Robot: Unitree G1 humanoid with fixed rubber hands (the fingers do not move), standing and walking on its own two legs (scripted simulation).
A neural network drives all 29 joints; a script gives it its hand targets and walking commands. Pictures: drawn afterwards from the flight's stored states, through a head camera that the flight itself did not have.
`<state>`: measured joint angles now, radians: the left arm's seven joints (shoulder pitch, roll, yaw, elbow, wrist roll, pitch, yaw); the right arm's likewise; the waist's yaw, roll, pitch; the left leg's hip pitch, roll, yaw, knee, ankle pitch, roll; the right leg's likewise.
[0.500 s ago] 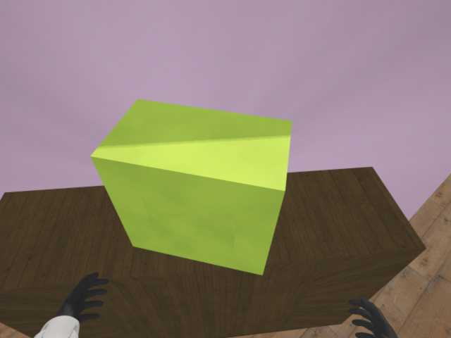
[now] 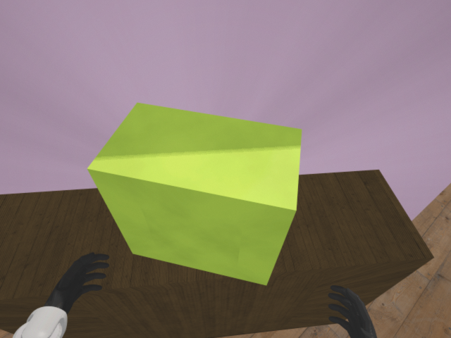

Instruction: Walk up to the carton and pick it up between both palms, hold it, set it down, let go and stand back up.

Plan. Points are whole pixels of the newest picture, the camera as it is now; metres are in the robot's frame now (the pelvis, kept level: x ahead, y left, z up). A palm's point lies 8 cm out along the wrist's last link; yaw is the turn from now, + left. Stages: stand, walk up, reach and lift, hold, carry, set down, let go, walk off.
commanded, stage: reach and lift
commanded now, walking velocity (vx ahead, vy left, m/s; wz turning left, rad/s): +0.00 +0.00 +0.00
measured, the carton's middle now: (205, 199) +0.37 +0.05 +0.02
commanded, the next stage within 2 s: none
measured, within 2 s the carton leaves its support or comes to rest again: neither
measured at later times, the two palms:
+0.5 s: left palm (45, 298) +0.20 +0.31 +0.00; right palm (362, 325) +0.14 -0.20 -0.01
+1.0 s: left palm (54, 262) +0.24 +0.29 +0.04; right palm (357, 280) +0.20 -0.19 +0.03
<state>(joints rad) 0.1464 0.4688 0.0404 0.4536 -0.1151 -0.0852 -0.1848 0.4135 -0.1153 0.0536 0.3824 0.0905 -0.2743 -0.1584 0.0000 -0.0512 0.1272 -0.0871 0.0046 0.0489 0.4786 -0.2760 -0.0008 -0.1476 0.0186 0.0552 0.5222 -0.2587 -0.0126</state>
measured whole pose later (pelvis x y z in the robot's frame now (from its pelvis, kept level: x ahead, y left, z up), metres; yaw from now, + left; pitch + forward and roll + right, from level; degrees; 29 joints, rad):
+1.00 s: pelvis +0.02 +0.01 +0.00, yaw +0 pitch -5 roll +0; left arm 0.19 0.60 0.01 0.14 -0.33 -0.01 -0.17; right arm 0.37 -0.12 0.02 -0.10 0.21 0.09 -0.21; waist 0.00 -0.05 0.12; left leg -0.08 0.00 0.05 0.46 -0.29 0.01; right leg -0.12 0.02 0.05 0.47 -0.25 -0.01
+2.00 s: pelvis +0.00 +0.01 +0.01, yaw +0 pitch -5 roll +1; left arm -0.43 0.65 0.02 0.37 -0.38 0.32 -0.17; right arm -0.25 -0.22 -0.12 -0.03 0.27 0.47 -0.23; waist -0.06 -0.05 0.09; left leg -0.07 0.00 0.05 0.37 -0.22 0.01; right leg -0.12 0.01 0.05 0.41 -0.20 -0.01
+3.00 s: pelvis -0.01 +0.01 +0.01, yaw +2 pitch -1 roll +0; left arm -0.74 0.54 -0.07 0.95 -0.38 0.05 -0.17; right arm -0.52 -0.24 -0.07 0.54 0.28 0.21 -0.20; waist -0.12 -0.05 0.06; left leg -0.19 0.00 0.03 0.42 -0.21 0.02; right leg -0.21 0.01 0.03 0.39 -0.16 0.00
